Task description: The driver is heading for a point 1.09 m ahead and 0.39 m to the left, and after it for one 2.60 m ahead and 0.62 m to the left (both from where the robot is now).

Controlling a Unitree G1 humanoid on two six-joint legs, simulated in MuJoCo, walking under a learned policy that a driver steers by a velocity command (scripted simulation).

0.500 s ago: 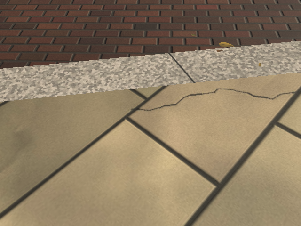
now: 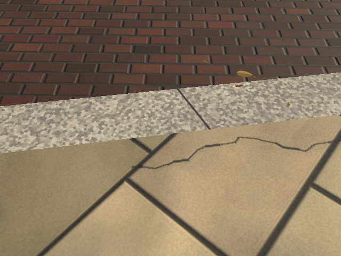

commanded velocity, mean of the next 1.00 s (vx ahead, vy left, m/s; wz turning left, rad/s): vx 0.50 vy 0.00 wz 0.27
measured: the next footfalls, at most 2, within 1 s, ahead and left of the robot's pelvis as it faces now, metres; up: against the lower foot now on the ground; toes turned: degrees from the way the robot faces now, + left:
right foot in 0.36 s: +0.37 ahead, -0.13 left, +0.00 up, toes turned -3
left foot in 0.92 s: +0.61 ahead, +0.07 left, +0.00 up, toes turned +23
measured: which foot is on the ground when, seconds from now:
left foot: down 0.00-0.36, up 0.38-0.90, down 0.92-1.00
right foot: up 0.00-0.34, down 0.36-0.92, up 0.94-1.00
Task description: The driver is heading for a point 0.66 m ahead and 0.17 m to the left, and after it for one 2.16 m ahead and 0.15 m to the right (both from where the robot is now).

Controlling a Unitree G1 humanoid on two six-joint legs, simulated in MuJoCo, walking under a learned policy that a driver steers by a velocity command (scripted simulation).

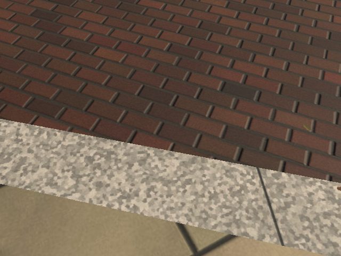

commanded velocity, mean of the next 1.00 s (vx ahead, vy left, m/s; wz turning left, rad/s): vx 0.48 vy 0.00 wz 0.57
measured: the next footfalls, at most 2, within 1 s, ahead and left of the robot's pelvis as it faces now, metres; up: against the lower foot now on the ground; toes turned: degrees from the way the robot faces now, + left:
right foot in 0.46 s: +0.45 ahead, -0.08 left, +0.00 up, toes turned +18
left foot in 0.98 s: +0.57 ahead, +0.23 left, +0.00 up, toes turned +37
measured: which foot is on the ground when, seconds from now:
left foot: down 0.00-0.48, up 0.50-0.96, down 0.98-1.00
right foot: up 0.00-0.44, down 0.46-1.00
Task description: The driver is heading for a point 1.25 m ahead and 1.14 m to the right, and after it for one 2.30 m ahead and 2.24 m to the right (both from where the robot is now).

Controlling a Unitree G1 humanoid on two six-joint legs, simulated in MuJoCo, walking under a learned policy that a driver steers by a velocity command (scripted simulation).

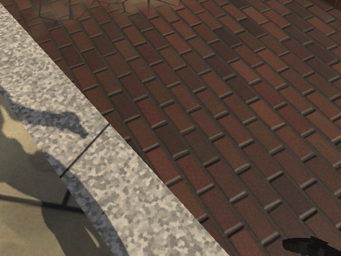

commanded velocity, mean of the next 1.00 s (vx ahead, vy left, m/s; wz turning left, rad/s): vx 0.27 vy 0.00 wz -0.41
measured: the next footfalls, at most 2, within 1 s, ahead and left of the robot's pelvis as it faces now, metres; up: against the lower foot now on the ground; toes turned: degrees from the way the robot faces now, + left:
right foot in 0.54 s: +0.06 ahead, -0.10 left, +0.00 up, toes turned -19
left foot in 0.98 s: +0.42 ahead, -0.05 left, +0.00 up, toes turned -32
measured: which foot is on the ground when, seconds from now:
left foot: down 0.00-0.52, up 0.54-0.96, down 0.98-1.00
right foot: down 0.00-0.00, up 0.02-0.52, down 0.54-0.98, up 1.00-1.00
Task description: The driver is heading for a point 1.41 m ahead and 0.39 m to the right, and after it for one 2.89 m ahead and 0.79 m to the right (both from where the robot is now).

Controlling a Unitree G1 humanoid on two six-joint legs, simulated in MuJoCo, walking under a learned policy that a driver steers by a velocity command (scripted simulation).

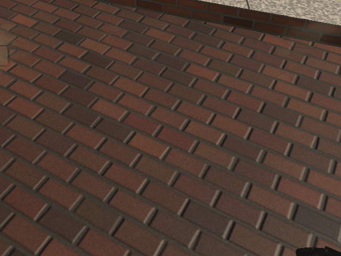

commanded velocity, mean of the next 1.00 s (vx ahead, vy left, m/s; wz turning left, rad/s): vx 0.49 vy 0.00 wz -0.48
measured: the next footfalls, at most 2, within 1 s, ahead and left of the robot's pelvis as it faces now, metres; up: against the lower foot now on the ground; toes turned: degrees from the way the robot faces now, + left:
right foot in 0.66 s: +0.48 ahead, -0.21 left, -0.16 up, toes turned -26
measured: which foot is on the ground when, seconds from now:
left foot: down 0.00-0.64, up 0.66-1.00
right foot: up 0.00-0.64, down 0.66-1.00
